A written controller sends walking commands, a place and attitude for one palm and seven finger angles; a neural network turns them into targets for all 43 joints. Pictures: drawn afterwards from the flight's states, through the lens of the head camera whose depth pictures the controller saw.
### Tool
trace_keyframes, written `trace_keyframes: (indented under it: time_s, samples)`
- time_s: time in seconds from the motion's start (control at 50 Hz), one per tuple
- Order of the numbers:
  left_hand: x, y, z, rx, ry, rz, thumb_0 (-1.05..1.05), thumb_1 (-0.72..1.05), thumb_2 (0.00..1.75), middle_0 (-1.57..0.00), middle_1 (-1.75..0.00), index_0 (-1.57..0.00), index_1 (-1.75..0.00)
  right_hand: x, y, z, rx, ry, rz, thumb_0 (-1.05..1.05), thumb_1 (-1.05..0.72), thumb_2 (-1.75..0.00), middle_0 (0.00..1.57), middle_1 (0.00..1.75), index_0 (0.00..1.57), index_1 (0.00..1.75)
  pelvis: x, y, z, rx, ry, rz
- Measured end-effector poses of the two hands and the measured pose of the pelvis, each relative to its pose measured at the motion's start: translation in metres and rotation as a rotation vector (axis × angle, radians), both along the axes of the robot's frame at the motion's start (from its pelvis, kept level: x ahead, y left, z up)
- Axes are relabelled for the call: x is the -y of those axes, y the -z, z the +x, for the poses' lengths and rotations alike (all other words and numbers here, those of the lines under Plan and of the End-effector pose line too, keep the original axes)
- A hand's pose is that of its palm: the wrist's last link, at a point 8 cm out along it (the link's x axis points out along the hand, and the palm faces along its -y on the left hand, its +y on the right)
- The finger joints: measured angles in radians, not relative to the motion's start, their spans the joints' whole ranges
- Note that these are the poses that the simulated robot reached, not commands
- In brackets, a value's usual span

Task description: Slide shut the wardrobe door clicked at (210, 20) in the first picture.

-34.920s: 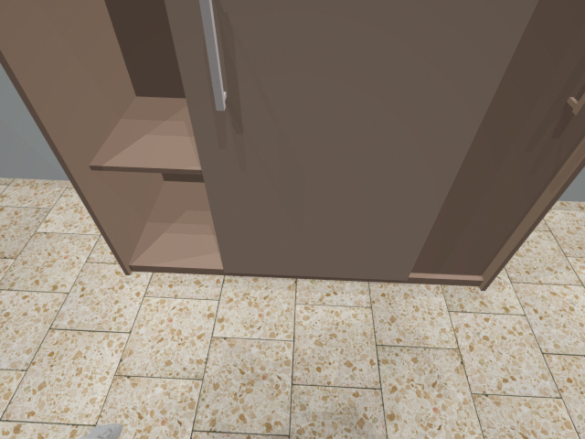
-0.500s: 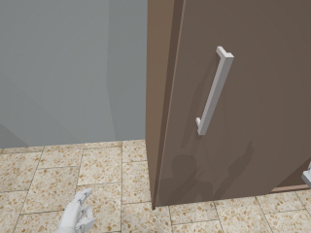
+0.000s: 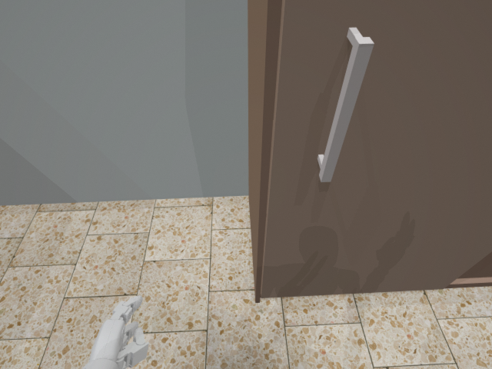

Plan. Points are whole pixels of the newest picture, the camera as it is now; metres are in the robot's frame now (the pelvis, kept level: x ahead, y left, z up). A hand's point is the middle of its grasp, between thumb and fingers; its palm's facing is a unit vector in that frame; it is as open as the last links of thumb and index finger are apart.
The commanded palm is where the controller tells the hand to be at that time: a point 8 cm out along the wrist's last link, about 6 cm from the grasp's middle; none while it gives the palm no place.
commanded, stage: step back with the hand held close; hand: right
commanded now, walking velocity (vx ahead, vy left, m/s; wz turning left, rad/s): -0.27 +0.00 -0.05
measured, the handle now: (337, 116) +0.46 -0.13 +0.18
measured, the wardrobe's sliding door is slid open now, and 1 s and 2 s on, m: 0.00 0.00 0.00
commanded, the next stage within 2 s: stop stepping back and stand still in 0.66 s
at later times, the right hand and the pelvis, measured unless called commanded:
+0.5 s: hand out of the picture +0.13 -0.24 +0.17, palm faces +0.38 +0.79 -0.49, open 7.4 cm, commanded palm +0.06 -0.29 +0.19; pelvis -0.07 +0.02 +0.00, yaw -1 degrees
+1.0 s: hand out of the picture +0.00 -0.25 +0.18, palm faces +0.44 +0.79 -0.43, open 7.4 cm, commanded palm -0.05 -0.29 +0.19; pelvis -0.19 +0.01 +0.01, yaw +0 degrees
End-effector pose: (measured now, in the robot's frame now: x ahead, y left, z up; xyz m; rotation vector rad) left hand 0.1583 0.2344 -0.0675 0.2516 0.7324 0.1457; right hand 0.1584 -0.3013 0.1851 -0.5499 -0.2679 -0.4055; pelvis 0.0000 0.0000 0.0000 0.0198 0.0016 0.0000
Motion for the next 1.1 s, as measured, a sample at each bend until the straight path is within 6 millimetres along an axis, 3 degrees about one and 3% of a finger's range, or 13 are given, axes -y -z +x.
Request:
trace_keyframes:
  time_s: [0.1,0.28,0.4,0.5,0.64,0.76,0.92,1.0,1.1]
  samples:
    - [0.007,0.000,-0.015,-0.007,0.014,0.018,0.01,0.90,0.90,-0.20,-0.30,-0.20,-0.30,0.002,0.004,-0.010,0.034,-0.014,0.019,0.01,-0.88,-0.89,0.21,0.30,0.21,0.31,0.006,0.002,-0.011,-0.005,0.010,0.014]
    - [0.017,0.002,-0.026,-0.018,0.054,0.017,0.01,0.90,0.90,-0.20,-0.30,-0.20,-0.30,0.013,-0.009,-0.030,0.076,0.003,-0.061,0.01,-0.88,-0.89,0.21,0.30,0.21,0.31,0.004,0.002,-0.025,-0.027,0.023,0.018]
    - [0.015,-0.002,-0.030,0.025,0.076,-0.002,0.01,0.90,0.90,-0.20,-0.30,-0.20,-0.30,-0.009,-0.004,-0.042,0.049,-0.066,-0.032,0.01,-0.89,-0.90,0.21,0.30,0.21,0.31,-0.004,0.002,-0.051,-0.007,0.006,0.008]
    - [0.004,-0.005,-0.044,0.063,0.061,-0.015,0.01,0.90,0.90,-0.20,-0.30,-0.20,-0.30,-0.025,-0.006,-0.067,0.027,-0.096,-0.062,0.01,-0.88,-0.89,0.21,0.30,0.21,0.31,-0.015,0.004,-0.074,-0.001,0.014,0.019]
    - [-0.013,-0.013,-0.090,-0.028,0.012,0.047,0.01,0.90,0.90,-0.20,-0.30,-0.20,-0.30,-0.014,-0.006,-0.101,0.038,-0.041,-0.017,0.01,-0.88,-0.89,0.21,0.30,0.22,0.31,-0.013,-0.006,-0.098,-0.035,0.024,-0.024]
    - [-0.009,-0.011,-0.130,-0.030,-0.013,0.084,0.01,0.90,0.90,-0.20,-0.30,-0.20,-0.30,0.003,0.000,-0.128,0.030,-0.039,-0.026,0.01,-0.88,-0.89,0.21,0.30,0.21,0.31,-0.002,-0.002,-0.133,-0.028,0.041,-0.022]
    - [0.007,-0.007,-0.187,0.015,0.005,-0.019,0.01,0.90,0.90,-0.20,-0.30,-0.20,-0.30,-0.012,-0.017,-0.181,0.054,-0.058,-0.048,0.01,-0.88,-0.89,0.21,0.30,0.21,0.31,-0.009,-0.005,-0.172,-0.006,0.002,0.006]
    - [0.003,0.001,-0.212,-0.014,-0.007,-0.027,0.01,0.90,0.90,-0.21,-0.30,-0.20,-0.30,-0.012,-0.011,-0.196,0.048,-0.030,-0.003,0.01,-0.88,-0.89,0.21,0.30,0.21,0.31,-0.010,-0.005,-0.193,0.015,-0.007,0.010]
    - [-0.009,-0.003,-0.240,-0.019,-0.054,0.024,0.02,0.90,0.90,-0.21,-0.30,-0.20,-0.30,-0.002,0.002,-0.208,0.064,-0.005,0.085,0.01,-0.88,-0.89,0.21,0.30,0.21,0.31,-0.002,-0.005,-0.206,0.016,-0.004,0.003]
